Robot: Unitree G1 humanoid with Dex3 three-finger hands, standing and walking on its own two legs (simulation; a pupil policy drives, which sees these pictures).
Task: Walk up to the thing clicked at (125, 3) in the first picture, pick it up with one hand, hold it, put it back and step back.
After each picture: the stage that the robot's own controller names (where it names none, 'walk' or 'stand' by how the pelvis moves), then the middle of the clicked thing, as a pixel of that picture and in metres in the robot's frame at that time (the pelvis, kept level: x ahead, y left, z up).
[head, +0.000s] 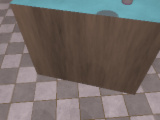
stand; out of the picture +0.96 -0.25 +0.06
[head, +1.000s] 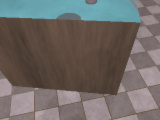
walk; out of the picture +0.88 +0.02 +0.08
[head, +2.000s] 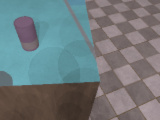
stand; (27, 34) +0.49 +0.24 +0.08
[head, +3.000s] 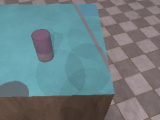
stand; (43, 46) +0.47 +0.19 +0.07
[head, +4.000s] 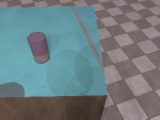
stand; (39, 48) +0.48 +0.20 +0.05
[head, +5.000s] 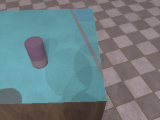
stand; (37, 53) +0.46 +0.21 +0.05
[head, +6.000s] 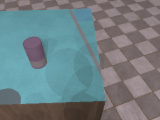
stand; (35, 53) +0.45 +0.21 +0.05
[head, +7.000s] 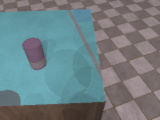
stand; (35, 54) +0.45 +0.21 +0.05
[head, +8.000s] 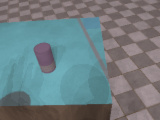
rise first; (45, 58) +0.45 +0.21 +0.06
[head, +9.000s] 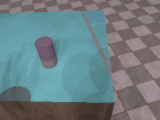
go down; (47, 53) +0.45 +0.20 +0.06
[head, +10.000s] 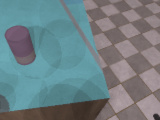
go down; (21, 46) +0.44 +0.19 +0.09
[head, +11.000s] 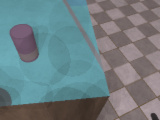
approach; (25, 44) +0.45 +0.19 +0.09
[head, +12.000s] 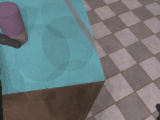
close in; (12, 25) +0.48 +0.20 +0.12
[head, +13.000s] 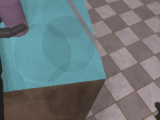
close; (13, 16) +0.51 +0.20 +0.13
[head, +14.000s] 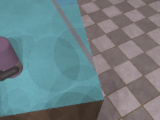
lift; (5, 58) +0.38 +0.23 +0.12
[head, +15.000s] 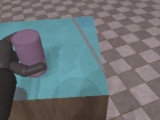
lift; (31, 54) +0.31 +0.16 +0.23
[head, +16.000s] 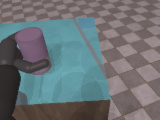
hold; (35, 52) +0.32 +0.15 +0.23
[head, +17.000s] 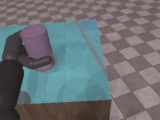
hold; (39, 49) +0.33 +0.14 +0.24
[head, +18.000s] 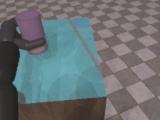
crouch; (33, 33) +0.39 +0.16 +0.24
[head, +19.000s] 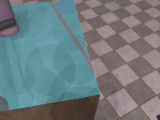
lower; (1, 14) +0.49 +0.22 +0.21
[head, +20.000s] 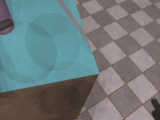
lower; out of the picture +0.52 +0.21 +0.13
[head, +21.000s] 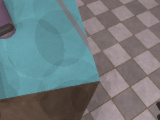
lower; out of the picture +0.50 +0.21 +0.13
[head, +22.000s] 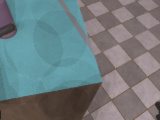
lower; out of the picture +0.50 +0.21 +0.13
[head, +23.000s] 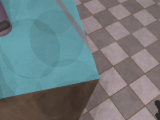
rest; out of the picture +0.51 +0.22 +0.13
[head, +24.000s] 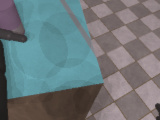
withdraw; (8, 19) +0.50 +0.20 +0.12
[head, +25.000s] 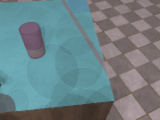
sink last; (33, 41) +0.47 +0.19 +0.10
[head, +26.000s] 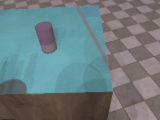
stand; (46, 38) +0.52 +0.20 +0.10
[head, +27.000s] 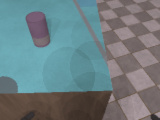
stand; (39, 30) +0.51 +0.20 +0.11
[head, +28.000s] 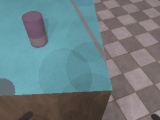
stand; (35, 30) +0.50 +0.20 +0.12
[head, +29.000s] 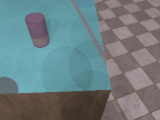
stand; (38, 31) +0.51 +0.20 +0.11
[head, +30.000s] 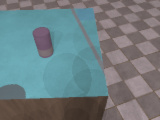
walk; (43, 43) +0.52 +0.20 +0.06
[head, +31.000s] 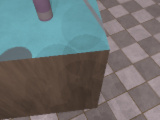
walk; (42, 5) +0.64 +0.21 +0.07
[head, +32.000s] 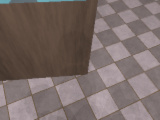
walk; out of the picture +0.95 +0.23 +0.08
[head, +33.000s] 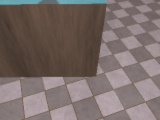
stand; out of the picture +1.12 +0.17 +0.07
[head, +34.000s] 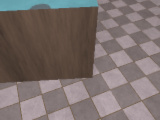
stand; out of the picture +1.11 +0.19 +0.05
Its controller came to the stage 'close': yes
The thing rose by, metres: 0.19
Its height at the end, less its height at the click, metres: +0.00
